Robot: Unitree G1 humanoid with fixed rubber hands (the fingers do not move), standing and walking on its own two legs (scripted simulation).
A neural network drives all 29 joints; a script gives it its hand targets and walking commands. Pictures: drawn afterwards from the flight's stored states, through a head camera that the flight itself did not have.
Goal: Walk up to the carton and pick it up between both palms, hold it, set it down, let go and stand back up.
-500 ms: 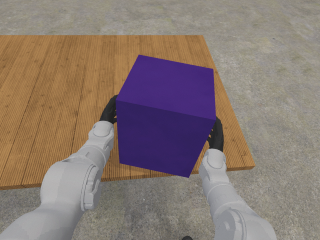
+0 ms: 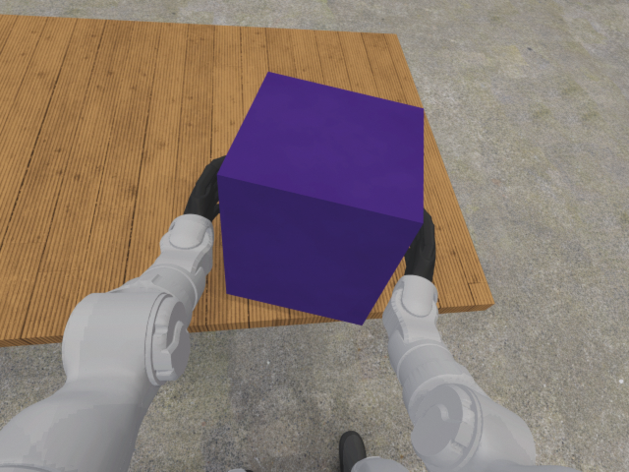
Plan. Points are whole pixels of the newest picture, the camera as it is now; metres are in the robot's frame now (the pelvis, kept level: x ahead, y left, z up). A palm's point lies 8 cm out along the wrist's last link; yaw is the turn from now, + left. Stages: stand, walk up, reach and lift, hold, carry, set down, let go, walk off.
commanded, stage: set down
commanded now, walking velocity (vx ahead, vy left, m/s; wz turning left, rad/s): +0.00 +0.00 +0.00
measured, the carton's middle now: (318, 207) +0.45 -0.04 +0.01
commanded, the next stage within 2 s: none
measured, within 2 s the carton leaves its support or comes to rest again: rests again in 0.28 s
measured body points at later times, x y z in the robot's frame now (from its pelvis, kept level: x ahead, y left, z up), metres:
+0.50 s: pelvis -0.01 +0.00 -0.01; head +0.12 +0.03 +0.42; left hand +0.47 +0.11 +0.00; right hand +0.38 -0.18 -0.02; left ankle -0.01 +0.10 -0.73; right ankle +0.05 -0.19 -0.73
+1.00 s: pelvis +0.02 -0.01 -0.01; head +0.08 +0.02 +0.44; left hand +0.50 +0.13 +0.06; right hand +0.41 -0.22 +0.05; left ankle -0.01 +0.10 -0.73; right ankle +0.05 -0.19 -0.73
